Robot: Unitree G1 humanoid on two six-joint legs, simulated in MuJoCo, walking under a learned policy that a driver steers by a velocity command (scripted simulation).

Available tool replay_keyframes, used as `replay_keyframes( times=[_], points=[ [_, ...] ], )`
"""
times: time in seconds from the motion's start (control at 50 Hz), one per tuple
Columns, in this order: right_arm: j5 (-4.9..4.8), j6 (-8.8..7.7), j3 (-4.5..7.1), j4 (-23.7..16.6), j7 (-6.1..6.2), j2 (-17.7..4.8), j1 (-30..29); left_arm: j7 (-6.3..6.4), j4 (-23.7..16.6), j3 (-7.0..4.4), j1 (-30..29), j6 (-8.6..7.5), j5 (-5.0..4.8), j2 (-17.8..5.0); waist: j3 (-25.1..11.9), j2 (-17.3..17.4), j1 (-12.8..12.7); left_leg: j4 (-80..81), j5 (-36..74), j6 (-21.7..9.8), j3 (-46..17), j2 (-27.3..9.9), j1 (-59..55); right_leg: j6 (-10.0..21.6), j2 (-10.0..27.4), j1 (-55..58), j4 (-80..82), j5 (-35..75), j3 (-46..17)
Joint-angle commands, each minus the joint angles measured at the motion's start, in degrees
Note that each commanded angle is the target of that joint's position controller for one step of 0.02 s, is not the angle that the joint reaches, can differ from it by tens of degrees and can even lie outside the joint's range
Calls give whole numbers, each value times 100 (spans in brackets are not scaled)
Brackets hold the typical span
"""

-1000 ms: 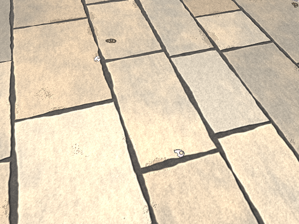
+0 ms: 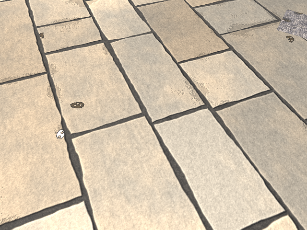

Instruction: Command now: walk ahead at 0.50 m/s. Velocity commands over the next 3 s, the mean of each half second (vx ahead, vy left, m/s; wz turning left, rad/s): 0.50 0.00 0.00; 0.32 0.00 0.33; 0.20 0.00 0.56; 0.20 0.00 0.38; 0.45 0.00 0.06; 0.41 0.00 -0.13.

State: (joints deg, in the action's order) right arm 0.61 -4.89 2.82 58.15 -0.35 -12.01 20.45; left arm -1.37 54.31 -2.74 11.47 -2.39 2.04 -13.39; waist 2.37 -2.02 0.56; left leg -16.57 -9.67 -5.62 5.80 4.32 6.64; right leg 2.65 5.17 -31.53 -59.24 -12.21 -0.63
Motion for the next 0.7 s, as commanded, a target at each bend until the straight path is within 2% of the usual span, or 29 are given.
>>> replay_keyframes(
  times=[0.02, 0.1, 0.16, 0.2, 0.24, 0.26, 0.28, 0.3, 0.32, 0.34, 0.36, 0.38, 0.4, 0.42, 0.44, 0.5, 0.56, 0.64, 0.7],
  points=[
    [-18, -102, 90, -170, 13, -650, 210, -36, -323, -22, -218, 34, -10, -233, 274, 478, -62, 1157, 881, -668, -1152, -1513, 67, -185, 183, -532, 604, 594, 149],
    [-15, -100, 66, -59, 21, -642, 546, -48, -574, 51, -981, 0, -65, -116, 313, 538, 155, 1077, 1476, -556, -846, -1398, -266, -219, 32, -414, 1813, 1168, 375],
    [21, -81, 60, 53, 56, -647, 805, -32, -720, 63, -1372, -24, -72, -147, 342, 586, 282, 895, 1934, -560, -793, -1519, -766, -124, -98, -391, 2310, 1188, 467],
    [56, -56, 72, 108, 92, -690, 842, -22, -807, 45, -1481, -56, -71, -211, 374, 619, 261, 704, 2320, -547, -809, -1672, -1106, 2, -153, -359, 2536, 931, 448],
    [80, -35, 96, 119, 127, -765, 703, -1, -797, 6, -1290, -106, -69, -289, 296, 652, 98, 310, 3165, -461, -743, -1756, -1290, 183, -302, 55, 2775, 506, 495],
    [89, -26, 110, 113, 137, -817, 600, 30, -689, -38, -915, -137, -62, -357, 109, 680, -85, -151, 3946, -386, -675, -1736, -1292, 291, -474, 587, 2900, 286, 561],
    [73, -1, 115, 108, 129, -839, 494, 72, -432, -99, -139, -185, -38, -430, -273, 578, -431, -1042, 4376, -294, -528, -1588, -1176, 424, -666, 1497, 3248, 387, 666],
    [42, 3, 77, 44, 116, -750, 453, 133, -105, -203, 889, -248, 54, -672, -869, 359, -800, -2275, 3654, -175, -345, -1333, -427, 628, -388, 2930, 3336, 476, 352],
    [-153, -7, -45, -193, 57, -295, 752, 196, -8, -357, 1714, -272, 197, -1274, -1699, -639, -849, -4336, 1180, 88, 4, -710, 1366, 1146, 1250, 4666, 3569, -243, -1851],
    [-148, -6, 38, -143, 47, -439, 993, 134, 23, -408, 1608, -170, 23, -1398, -2077, -1172, -684, -5646, -2060, 107, -464, 38, 2477, 1611, 1953, 4992, 4363, -245, -3835],
    [-36, 28, 123, -196, 67, -722, 524, 108, -84, -345, 920, -130, -116, -1118, -1206, -407, -445, -5921, -1653, 25, -891, -412, 2909, 1446, 1680, 4266, 4379, -542, -3032],
    [-5, -8, 99, -294, 31, -613, 124, 89, -164, -233, 468, -159, -135, -701, -548, -81, -348, -5687, -1180, 21, -884, -628, 2940, 1308, 1440, 3429, 4576, -344, -2305],
    [-1, -1, 88, -297, 11, -480, 13, 90, -149, -159, 256, -197, -112, -452, -204, 16, -162, -5282, -880, 29, -862, -826, 2722, 1064, 1139, 2838, 4801, -39, -1750],
    [98, 67, 91, -303, -16, -433, 23, 116, -65, -111, 237, -238, -132, -313, -58, -108, -8, -4971, -745, 92, -857, -942, 2468, 908, 915, 2444, 4925, 322, -1362],
    [147, 146, 69, -241, -57, -320, 173, 131, -3, -83, 297, -275, -129, -255, -79, -133, 92, -4843, -649, 153, -818, -972, 2232, 852, 794, 2248, 5018, 515, -1096],
    [170, 268, 76, -356, -120, -296, -130, 141, 191, -112, 701, -389, -155, -442, -3, -99, 147, -4520, -353, 317, -653, -1033, 2484, 961, 700, 2258, 5177, 1173, -736],
    [117, 316, 68, -580, -148, -342, -811, 150, 264, -109, 979, -398, -130, -496, 173, -69, 17, -3936, 242, 430, -596, -1101, 3046, 901, 629, 2502, 5372, 1260, -384],
    [47, 293, 2, -829, -172, -248, -1522, 175, 333, -68, 1235, -416, -113, -439, 327, -98, -156, -2879, 930, 383, -537, -911, 3075, 701, 548, 2734, 5427, 1630, 186],
    [83, 244, -76, -941, -150, -119, -1826, 248, 415, -16, 1360, -409, -115, -362, 393, -88, -213, -2121, 1164, 262, -116, -705, 2650, 558, 539, 2945, 4994, 3446, 750]
  ],
)
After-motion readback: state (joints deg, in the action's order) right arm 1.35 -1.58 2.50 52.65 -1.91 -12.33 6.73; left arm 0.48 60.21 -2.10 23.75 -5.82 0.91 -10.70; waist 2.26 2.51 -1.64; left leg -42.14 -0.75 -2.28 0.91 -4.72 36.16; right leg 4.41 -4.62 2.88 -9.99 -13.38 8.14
